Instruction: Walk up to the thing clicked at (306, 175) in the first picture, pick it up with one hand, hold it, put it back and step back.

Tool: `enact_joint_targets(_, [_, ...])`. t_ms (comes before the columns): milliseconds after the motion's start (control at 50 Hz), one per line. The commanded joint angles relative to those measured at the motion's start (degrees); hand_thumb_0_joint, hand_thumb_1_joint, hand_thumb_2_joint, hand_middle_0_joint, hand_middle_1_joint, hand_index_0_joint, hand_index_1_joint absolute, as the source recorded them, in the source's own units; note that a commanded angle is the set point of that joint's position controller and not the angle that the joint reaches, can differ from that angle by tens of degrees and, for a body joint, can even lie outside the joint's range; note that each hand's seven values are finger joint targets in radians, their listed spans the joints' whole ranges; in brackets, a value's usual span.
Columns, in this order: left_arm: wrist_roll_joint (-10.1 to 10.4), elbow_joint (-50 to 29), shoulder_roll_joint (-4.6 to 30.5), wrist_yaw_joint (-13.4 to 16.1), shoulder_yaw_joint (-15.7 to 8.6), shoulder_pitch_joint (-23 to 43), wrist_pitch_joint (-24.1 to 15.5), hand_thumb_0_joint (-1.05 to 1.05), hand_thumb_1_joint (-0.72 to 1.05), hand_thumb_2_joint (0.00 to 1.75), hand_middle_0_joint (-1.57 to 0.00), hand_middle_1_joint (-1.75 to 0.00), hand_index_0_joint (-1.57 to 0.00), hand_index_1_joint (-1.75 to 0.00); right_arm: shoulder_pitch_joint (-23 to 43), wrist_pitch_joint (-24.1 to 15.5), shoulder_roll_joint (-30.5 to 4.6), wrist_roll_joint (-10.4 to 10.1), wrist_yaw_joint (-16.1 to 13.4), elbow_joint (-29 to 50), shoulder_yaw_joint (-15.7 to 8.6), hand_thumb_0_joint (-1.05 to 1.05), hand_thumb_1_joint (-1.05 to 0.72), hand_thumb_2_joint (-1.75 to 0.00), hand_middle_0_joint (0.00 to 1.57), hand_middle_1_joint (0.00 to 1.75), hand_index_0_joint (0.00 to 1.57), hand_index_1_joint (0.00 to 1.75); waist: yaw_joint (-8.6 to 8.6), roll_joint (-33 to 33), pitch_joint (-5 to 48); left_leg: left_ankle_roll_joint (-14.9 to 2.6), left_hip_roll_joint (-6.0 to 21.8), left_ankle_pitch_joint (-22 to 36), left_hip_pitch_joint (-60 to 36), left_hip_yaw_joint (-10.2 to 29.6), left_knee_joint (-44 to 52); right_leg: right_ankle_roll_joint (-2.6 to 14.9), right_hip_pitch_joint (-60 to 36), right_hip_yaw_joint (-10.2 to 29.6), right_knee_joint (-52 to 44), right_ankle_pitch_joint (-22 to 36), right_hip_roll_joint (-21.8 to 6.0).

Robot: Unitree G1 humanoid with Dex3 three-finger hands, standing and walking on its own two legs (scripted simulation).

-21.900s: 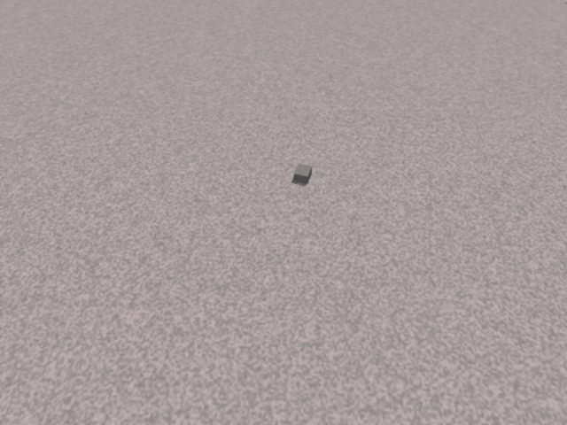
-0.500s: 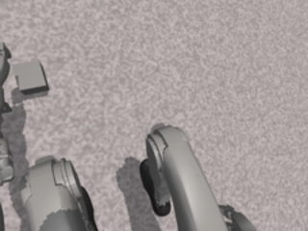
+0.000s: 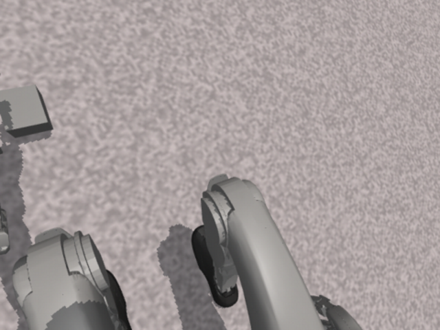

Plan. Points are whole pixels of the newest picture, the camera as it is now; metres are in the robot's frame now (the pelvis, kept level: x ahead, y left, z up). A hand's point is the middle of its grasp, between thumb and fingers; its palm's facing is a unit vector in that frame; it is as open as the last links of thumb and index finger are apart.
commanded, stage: rise first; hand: left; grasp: from above
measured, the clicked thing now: (25, 111) +0.57 +0.23 -0.30
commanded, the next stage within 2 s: approach in 0.92 s
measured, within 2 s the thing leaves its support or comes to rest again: neither
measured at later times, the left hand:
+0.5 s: hand out of the picture +0.53 +0.25 -0.19, palm faces -0.44 -0.05 -0.89, open 13.7 cm
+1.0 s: hand out of the picture +0.52 +0.26 -0.18, palm faces -0.45 -0.05 -0.89, open 13.0 cm
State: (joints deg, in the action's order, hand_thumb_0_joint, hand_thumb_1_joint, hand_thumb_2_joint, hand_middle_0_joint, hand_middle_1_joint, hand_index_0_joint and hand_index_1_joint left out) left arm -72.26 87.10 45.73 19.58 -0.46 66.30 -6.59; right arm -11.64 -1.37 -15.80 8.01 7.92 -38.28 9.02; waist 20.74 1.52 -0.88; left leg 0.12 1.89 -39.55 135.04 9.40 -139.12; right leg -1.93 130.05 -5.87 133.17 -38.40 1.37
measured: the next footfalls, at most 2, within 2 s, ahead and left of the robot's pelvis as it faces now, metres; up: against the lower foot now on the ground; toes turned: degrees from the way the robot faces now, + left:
none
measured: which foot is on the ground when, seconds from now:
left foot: down 0.00-1.00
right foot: down 0.00-1.00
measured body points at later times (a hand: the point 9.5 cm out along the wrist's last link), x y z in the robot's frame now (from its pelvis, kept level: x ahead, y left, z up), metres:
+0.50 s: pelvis +0.00 +0.00 +0.00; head +0.27 +0.08 +0.35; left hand +0.55 +0.25 -0.13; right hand +0.01 -0.26 -0.08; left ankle +0.07 +0.13 -0.29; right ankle +0.10 -0.12 -0.29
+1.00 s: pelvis +0.00 +0.00 +0.00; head +0.26 +0.08 +0.35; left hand +0.54 +0.26 -0.13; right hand +0.01 -0.26 -0.08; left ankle +0.07 +0.13 -0.29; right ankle +0.10 -0.12 -0.29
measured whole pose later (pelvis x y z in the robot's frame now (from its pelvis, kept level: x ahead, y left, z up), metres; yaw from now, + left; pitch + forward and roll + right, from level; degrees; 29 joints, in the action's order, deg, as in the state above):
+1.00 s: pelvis +0.00 +0.00 +0.00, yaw -1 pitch +34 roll -10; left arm -71.5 86.5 46.9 18.1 0.3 67.2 -5.3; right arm -12.1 -1.7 -16.3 8.5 8.8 -36.5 10.6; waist 21.6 1.7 -1.9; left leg 0.1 1.8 -39.0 135.5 10.1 -139.6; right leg -2.1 130.2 -6.4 133.1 -37.6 1.6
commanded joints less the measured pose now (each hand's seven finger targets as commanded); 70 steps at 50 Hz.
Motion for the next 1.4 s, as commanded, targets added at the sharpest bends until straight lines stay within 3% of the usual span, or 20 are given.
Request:
enact_joint_targets(0, [0.55,-8.32,10.75,2.18,-0.31,21.61,-0.11,0.00,-0.49,0.95,-0.07,-1.03,-0.10,-1.00,-13.29,-0.05,-15.99,0.28,-0.60,-0.21,-4.37,0.00,-0.90,-0.90,0.20,0.30,0.20,0.30,2.13,-23.37,38.93,-1.50,-0.76,10.91,-29.41,-4.68,13.64,3.84,-20.57,-5.40,-12.65,14.24,2.25])
enact_joint_targets(200, [0.76,-7.14,11.98,2.58,-0.28,22.02,0.60,0.00,-0.48,0.94,-0.07,-1.04,-0.10,-1.01,-13.44,-0.67,-16.32,0.49,-0.42,0.09,-3.67,0.00,-0.90,-0.90,0.20,0.30,0.20,0.30,2.13,-23.97,38.48,-1.48,-0.50,11.43,-29.24,-4.72,12.86,3.81,-20.99,-5.43,-12.43,14.95,2.48])
enact_joint_targets(260, [0.39,-6.58,12.14,2.59,-0.13,22.12,0.80,0.00,-0.47,0.95,-0.08,-1.05,-0.11,-1.02,-13.83,-0.63,-16.27,0.60,-0.29,0.13,-3.09,0.00,-0.90,-0.90,0.20,0.30,0.20,0.30,3.05,-22.85,38.14,-1.78,-0.60,11.47,-27.59,-4.82,12.42,3.47,-22.90,-5.33,-12.83,15.51,2.63])
enact_joint_targets(360, [0.49,-6.23,11.79,2.41,0.29,21.10,0.86,0.00,-0.48,0.95,-0.08,-1.05,-0.11,-1.02,-13.62,-0.61,-16.27,0.66,-0.35,0.39,-2.85,0.00,-0.90,-0.90,0.20,0.30,0.20,0.30,2.77,-23.47,38.47,-1.64,-0.45,11.38,-28.23,-4.58,12.41,3.59,-22.71,-5.63,-12.55,15.38,2.86])
enact_joint_targets(420, [0.55,-8.90,13.94,2.48,-0.97,21.29,1.17,0.00,-0.47,0.95,-0.08,-1.06,-0.11,-1.03,-13.69,-0.67,-16.69,0.52,-0.27,0.90,-2.90,0.00,-0.90,-0.90,0.20,0.30,0.20,0.30,2.06,-24.85,40.03,-1.46,-0.49,12.56,-29.26,-4.69,12.86,3.67,-23.47,-5.56,-12.42,16.09,2.66])
enact_joint_targets(500, [0.92,-8.64,11.64,2.08,0.16,20.58,1.41,0.00,-0.46,0.94,-0.08,-1.07,-0.12,-1.03,-13.20,-0.45,-16.30,0.34,-0.12,0.92,-3.10,0.00,-0.90,-0.90,0.20,0.30,0.20,0.30,2.59,-23.89,38.73,-1.56,-0.31,11.67,-28.69,-4.49,12.65,3.74,-22.18,-5.66,-12.57,15.46,2.90])
enact_joint_targets(560, [0.94,-9.99,12.49,2.10,-0.44,20.87,1.52,0.00,-0.46,0.94,-0.08,-1.07,-0.12,-1.03,-13.98,-0.48,-16.52,0.46,-0.02,0.95,-3.12,0.00,-0.90,-0.90,0.20,0.30,0.20,0.30,2.19,-24.34,40.34,-1.40,-0.37,13.72,-29.52,-4.44,12.64,3.62,-23.48,-5.77,-12.23,17.16,2.71])
enact_joint_targets(600, [1.37,-9.47,10.91,1.79,0.48,22.08,1.41,0.00,-0.44,0.97,-0.10,-1.08,-0.13,-1.04,-13.92,-0.50,-16.29,0.49,0.06,0.67,-3.08,0.00,-0.90,-0.90,0.20,0.30,0.20,0.30,3.31,-23.86,37.91,-1.52,-0.26,11.89,-28.39,-4.24,12.49,3.74,-21.79,-5.83,-12.46,15.69,2.85])
enact_joint_targets(700, [1.07,-9.95,11.22,1.59,0.10,20.64,1.38,0.00,-0.43,1.01,-0.11,-1.10,-0.14,-1.07,-13.72,-0.54,-16.94,0.34,0.04,0.87,-3.44,0.00,-0.91,-0.90,0.20,0.30,0.20,0.30,1.80,-25.28,39.04,-0.96,-0.55,12.68,-30.67,-4.19,13.22,4.18,-20.54,-6.02,-12.04,15.45,2.60])
enact_joint_targets(820, [0.67,-11.04,11.21,1.05,-0.08,20.81,1.36,0.00,-0.42,1.03,-0.11,-1.13,-0.15,-1.10,-14.28,-0.15,-15.97,0.55,0.40,0.73,-3.51,0.00,-0.91,-0.90,0.20,0.30,0.20,0.30,2.20,-24.82,38.58,-1.26,-0.59,11.98,-29.12,-4.61,13.08,3.92,-21.98,-5.65,-12.27,15.30,2.76])
enact_joint_targets(860, [0.83,-10.97,11.95,0.88,-0.52,21.32,1.32,0.00,-0.42,1.01,-0.11,-1.12,-0.14,-1.08,-14.65,-0.16,-16.55,0.57,0.36,0.78,-3.51,0.00,-0.91,-0.90,0.20,0.30,0.20,0.30,2.73,-23.49,37.10,-1.39,-0.56,11.26,-28.22,-4.54,12.86,3.95,-21.11,-5.73,-12.80,14.40,2.68])
enact_joint_targets(900, [1.37,-9.31,9.41,0.39,1.07,21.42,1.32,0.00,-0.41,1.03,-0.11,-1.13,-0.15,-1.09,-14.10,-0.26,-16.69,0.56,0.27,1.34,-3.35,0.00,-0.90,-0.90,0.20,0.30,0.20,0.30,3.73,-22.07,35.68,-1.56,-0.57,10.55,-27.37,-4.41,12.60,3.86,-20.53,-5.79,-13.21,13.89,2.63])
enact_joint_targets(920, [1.07,-10.48,12.00,0.49,0.05,22.04,0.97,0.00,-0.41,1.03,-0.11,-1.13,-0.15,-1.10,-14.29,-0.12,-16.54,0.61,0.19,0.79,-3.30,0.00,-0.90,-0.90,0.20,0.30,0.20,0.30,2.99,-21.95,37.11,-1.71,-0.55,9.67,-26.46,-4.45,12.65,3.72,-21.59,-5.57,-13.29,13.19,2.86])
enact_joint_targets(1000, [0.99,-8.49,10.45,0.35,0.97,20.96,0.60,0.00,-0.45,1.07,-0.11,-1.12,-0.13,-1.11,-13.87,-0.18,-16.77,0.63,0.04,1.44,-2.98,0.00,-0.90,-0.90,0.20,0.30,0.20,0.30,2.34,-22.24,37.96,-1.36,-0.76,10.39,-27.51,-4.33,12.96,3.95,-21.29,-5.90,-12.90,13.31,2.67])
enact_joint_targets(1040, [0.93,-9.15,10.22,0.62,0.89,21.93,0.49,0.00,-0.41,0.96,-0.07,-1.16,-0.14,-1.09,-14.13,-0.25,-16.82,0.70,0.01,1.42,-2.99,0.00,-0.90,-0.89,0.20,0.30,0.20,0.30,2.87,-23.82,36.94,-1.11,-0.71,10.71,-29.06,-4.05,13.69,4.07,-20.19,-6.19,-12.64,13.55,2.52])
enact_joint_targets(1080, [0.55,-9.23,9.23,1.08,2.07,25.19,0.24,0.00,-0.42,0.99,-0.07,-1.18,-0.14,-1.11,-14.58,-0.30,-16.63,0.79,-0.07,1.01,-2.88,0.00,-0.90,-0.89,0.20,0.30,0.20,0.30,4.55,-23.46,37.50,-1.33,-0.46,10.44,-28.66,-3.91,12.50,3.83,-20.38,-6.25,-12.35,14.32,2.92])
enact_joint_targets(1200, [0.83,-10.32,6.11,2.94,4.35,32.98,0.87,0.00,-0.41,0.95,-0.07,-1.18,-0.14,-1.10,-15.38,-1.51,-16.74,1.42,-0.28,-0.32,-2.66,0.00,-0.90,-0.89,0.20,0.30,0.20,0.30,6.97,-26.45,37.59,-0.94,-0.34,10.39,-30.47,-3.68,12.44,3.88,-19.09,-6.63,-12.01,14.92,2.81])
enact_joint_targets(1300, [-1.02,-5.20,9.39,4.45,2.85,32.21,4.34,0.00,-0.41,0.95,-0.06,-1.17,-0.14,-1.09,-15.84,-1.46,-17.43,1.46,-0.30,0.04,-1.89,0.00,-0.90,-0.89,0.20,0.30,0.20,0.30,5.82,-27.82,39.17,-0.91,-0.39,13.01,-30.73,-4.49,12.71,3.88,-21.20,-6.01,-12.08,17.23,2.77])
enact_joint_targets(1340, [-0.87,-4.14,10.41,4.41,2.43,29.62,6.01,0.00,-0.40,0.96,-0.07,-1.18,-0.15,-1.11,-14.84,-0.99,-17.35,1.27,-0.07,1.09,-1.39,0.00,-0.90,-0.89,0.20,0.30,0.20,0.30,4.20,-28.75,40.86,-1.04,-0.15,14.91,-30.89,-4.73,12.68,3.90,-22.77,-5.72,-11.90,18.77,3.13])
enact_joint_targets(1380, [-0.47,-1.19,10.11,3.88,2.70,26.62,7.70,0.00,-0.38,0.98,-0.08,-1.16,-0.14,-1.09,-14.08,-0.28,-17.12,0.87,0.01,2.20,-0.63,0.00,-0.90,-0.90,0.20,0.30,0.20,0.30,4.14,-26.35,40.53,-1.62,-0.17,15.27,-27.88,-5.03,12.47,3.67,-25.18,-5.27,-12.19,19.47,3.32])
